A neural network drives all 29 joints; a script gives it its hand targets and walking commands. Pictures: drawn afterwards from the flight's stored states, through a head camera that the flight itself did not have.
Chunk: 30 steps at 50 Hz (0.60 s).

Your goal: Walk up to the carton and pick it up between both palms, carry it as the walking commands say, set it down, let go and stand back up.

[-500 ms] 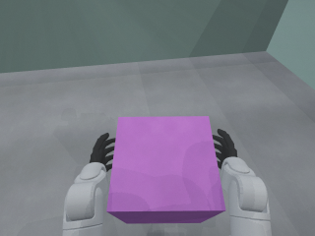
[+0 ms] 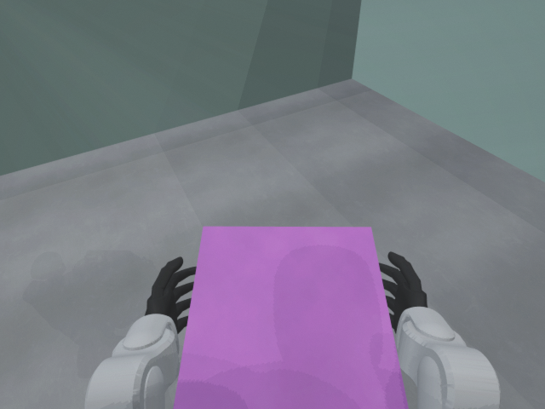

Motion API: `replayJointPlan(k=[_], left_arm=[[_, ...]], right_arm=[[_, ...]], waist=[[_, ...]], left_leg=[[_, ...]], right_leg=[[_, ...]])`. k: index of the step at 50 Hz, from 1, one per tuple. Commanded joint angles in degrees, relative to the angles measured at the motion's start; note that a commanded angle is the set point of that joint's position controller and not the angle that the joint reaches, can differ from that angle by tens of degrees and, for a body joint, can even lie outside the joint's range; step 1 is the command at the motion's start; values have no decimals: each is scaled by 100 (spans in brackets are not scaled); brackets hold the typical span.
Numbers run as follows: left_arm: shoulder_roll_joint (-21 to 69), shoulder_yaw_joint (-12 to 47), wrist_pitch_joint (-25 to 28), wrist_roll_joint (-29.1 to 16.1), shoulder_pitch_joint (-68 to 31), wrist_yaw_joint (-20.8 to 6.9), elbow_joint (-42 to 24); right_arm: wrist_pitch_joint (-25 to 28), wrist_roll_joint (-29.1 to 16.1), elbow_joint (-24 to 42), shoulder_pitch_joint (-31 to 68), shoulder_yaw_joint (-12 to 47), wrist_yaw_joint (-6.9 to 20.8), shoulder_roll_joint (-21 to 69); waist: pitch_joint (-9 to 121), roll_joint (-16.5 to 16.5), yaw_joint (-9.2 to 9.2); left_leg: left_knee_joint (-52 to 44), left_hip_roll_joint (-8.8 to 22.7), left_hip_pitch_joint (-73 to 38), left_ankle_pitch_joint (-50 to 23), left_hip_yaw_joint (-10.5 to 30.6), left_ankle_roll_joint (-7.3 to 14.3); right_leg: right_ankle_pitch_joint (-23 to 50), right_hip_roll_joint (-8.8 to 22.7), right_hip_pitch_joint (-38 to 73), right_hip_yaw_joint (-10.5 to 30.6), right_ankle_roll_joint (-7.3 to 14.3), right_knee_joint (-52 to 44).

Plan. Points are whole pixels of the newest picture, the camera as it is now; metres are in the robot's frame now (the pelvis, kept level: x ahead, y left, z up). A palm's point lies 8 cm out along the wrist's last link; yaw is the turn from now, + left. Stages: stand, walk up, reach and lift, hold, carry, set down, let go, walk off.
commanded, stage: carry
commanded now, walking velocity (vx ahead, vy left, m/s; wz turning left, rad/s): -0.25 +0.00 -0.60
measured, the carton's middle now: (285, 338) +0.24 +0.00 +0.03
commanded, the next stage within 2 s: none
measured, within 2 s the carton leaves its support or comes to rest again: neither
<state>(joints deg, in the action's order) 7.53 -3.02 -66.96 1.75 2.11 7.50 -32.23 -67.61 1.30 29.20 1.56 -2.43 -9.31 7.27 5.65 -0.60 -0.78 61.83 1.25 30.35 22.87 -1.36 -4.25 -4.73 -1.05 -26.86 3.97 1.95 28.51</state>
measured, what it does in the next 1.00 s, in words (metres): walks backwards, turning right: left foot, then right foot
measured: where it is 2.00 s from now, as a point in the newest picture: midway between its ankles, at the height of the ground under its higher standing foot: outside the picture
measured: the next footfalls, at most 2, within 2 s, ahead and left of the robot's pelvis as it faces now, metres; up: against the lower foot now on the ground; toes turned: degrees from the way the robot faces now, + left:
left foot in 0.14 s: -0.05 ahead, +0.12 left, +0.00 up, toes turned -1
right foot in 0.60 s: -0.27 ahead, -0.03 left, +0.00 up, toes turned -31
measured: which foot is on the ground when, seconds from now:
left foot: up 0.00-0.12, down 0.14-0.60, up 0.62-1.00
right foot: down 0.00-0.16, up 0.18-0.58, down 0.60-1.00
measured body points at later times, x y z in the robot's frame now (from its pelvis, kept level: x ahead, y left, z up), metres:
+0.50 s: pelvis -0.18 +0.06 +0.00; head -0.18 +0.09 +0.45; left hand +0.11 +0.12 +0.09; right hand +0.00 -0.16 +0.09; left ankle -0.09 +0.12 -0.73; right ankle -0.27 -0.06 -0.67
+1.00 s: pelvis -0.37 +0.11 +0.00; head -0.38 +0.08 +0.45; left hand -0.09 +0.10 +0.09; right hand -0.24 -0.16 +0.08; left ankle -0.32 +0.27 -0.66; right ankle -0.30 -0.01 -0.73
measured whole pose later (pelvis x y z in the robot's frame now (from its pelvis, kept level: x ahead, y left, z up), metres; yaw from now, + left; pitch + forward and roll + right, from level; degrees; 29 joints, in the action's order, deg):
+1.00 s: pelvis -0.37 +0.11 +0.00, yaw -34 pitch +4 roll +4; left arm 7.9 -3.1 -66.5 1.6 5.8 7.1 -34.6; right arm -67.9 2.3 30.6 -0.5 -0.5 -8.7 7.4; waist 4.7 -1.2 0.3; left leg 59.1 -0.6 27.2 23.2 -1.2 -4.5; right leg -1.2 -1.7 -28.1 2.9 4.0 25.5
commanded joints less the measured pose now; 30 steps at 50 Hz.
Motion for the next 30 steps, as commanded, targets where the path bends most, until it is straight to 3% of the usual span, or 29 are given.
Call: replayJointPlan(k=[1, 3, 5, 6, 7, 8, 9, 10, 11, 12, 14, 17, 20, 21, 26, 28, 29, 30], left_arm=[[3923, 3313, -127, -1267, -1714, -529, -147], [3917, 3394, -160, -1316, -1897, -548, -231], [4034, 3571, -169, -1418, -2166, -557, -417], [4085, 3641, -169, -1469, -2287, -570, -457], [4162, 3765, -183, -1524, -2481, -576, -505], [4288, 3872, -193, -1591, -2639, -575, -539], [4362, 3981, -162, -1643, -2924, -593, -566], [4491, 4110, -133, -1756, -3283, -640, -663], [4518, 4083, -96, -1744, -3238, -633, -555], [4592, 4145, -37, -1781, -3274, -605, -715], [4601, 4075, 7, -1625, -2967, -535, -549], [4319, 3922, -115, -1389, -2323, -430, -106], [4154, 3899, -234, -1337, -2164, -325, -212], [4191, 3834, -263, -1312, -2116, -308, -170], [4374, 3512, -236, -1248, -2120, -330, -354], [4440, 3385, -188, -1218, -1919, -380, -248], [4465, 3345, -147, -1228, -1932, -419, -269], [4443, 3283, -121, -1202, -1804, -454, -219]], right_arm=[[-94, -1377, 316, 1700, 3599, 598, 4430], [-113, -1319, 189, 1592, 3512, 597, 4434], [-95, -1266, 83, 1504, 3363, 618, 4459], [-68, -1269, 46, 1531, 3292, 632, 4500], [-29, -1272, -13, 1547, 3162, 650, 4500], [13, -1251, 26, 1597, 3038, 661, 4421], [49, -1224, 92, 1638, 2953, 693, 4473], [88, -1120, 78, 1738, 2854, 715, 4540], [104, -1147, 245, 1877, 2926, 748, 4514], [144, -1301, 424, 1990, 3018, 796, 4619], [170, -1425, 447, 1908, 3121, 846, 4487], [139, -1238, 345, 1412, 2998, 771, 3976], [12, -1198, 302, 1080, 2937, 751, 3789], [-17, -1249, 346, 1177, 2992, 751, 3846], [-4, -1425, 810, 1576, 3362, 786, 4073], [16, -1434, 819, 1572, 3491, 778, 4093], [43, -1487, 847, 1746, 3592, 777, 4167], [60, -1474, 935, 1845, 3643, 761, 4187]], waist=[[1195, -1280, 186], [1110, -1548, 154], [1221, -1652, 78], [1273, -1139, 48], [1171, 371, 12], [949, 2007, 83], [351, 1554, 134], [124, 1663, 123], [-120, 703, 239], [-58, 536, 228], [275, 673, 189], [577, 1029, 142], [1043, 1619, 90], [1145, 1640, 77], [1443, 1496, 17], [1601, 904, 150], [1434, 88, 207], [1387, -1357, 204]], left_leg=[[-1237, -321, -465, 266, -100, 97], [-2262, -572, -1311, 412, -275, 229], [-3840, -587, -2546, 80, -562, 344], [-4554, -385, -3187, 224, -396, 382], [-5286, 871, -3143, 1017, 966, 668], [-5157, 2805, -2132, 439, 2427, 1256], [-5404, 3238, -1007, 84, 1661, 1492], [-5397, 2970, -312, 148, 1095, 1561], [-5120, 2136, -45, -223, 303, 1092], [-4875, 1731, -208, -535, -65, 843], [-4451, 1467, -906, -1284, -545, 796], [-3918, 1352, -1710, -2415, -546, 911], [-3687, 1676, -2306, -3355, -173, 1157], [-3588, 1774, -2438, -3702, -181, 1186], [-3463, 2209, -2541, -3281, -4, 1100], [-2959, 2095, -2203, -2650, -438, 650], [-2432, 1777, -1207, -1514, -724, 321], [-1460, 1214, 420, 805, -800, 1]], right_leg=[[-627, 1262, 861, 1770, 452, -1422], [-1126, 1049, 395, 1656, 140, -1893], [-1245, 695, -73, 1300, -351, -2034], [-1482, 365, -483, 971, -577, -1601], [-1615, -209, -968, 236, -687, -125], [-2698, -676, -1430, -532, -659, 2391], [-2712, -89, -1476, -569, -696, 3683], [-2348, 223, -1267, -462, -697, 4611], [-1722, 218, -1049, -308, -593, 5027], [-1419, 114, -1061, -323, -552, 5219], [-1137, 58, -1221, -561, -634, 5395], [-1394, 16, -1257, -865, -729, 4465], [-2074, -41, -884, -1156, -664, 3338], [-2239, -41, -723, -1198, -620, 2916], [-2241, -89, 20, -1346, -345, 984], [-973, 189, 848, -1052, -204, -747], [-561, 696, 1513, -209, -44, -1169], [926, 1773, 2300, 1379, 324, -1014]])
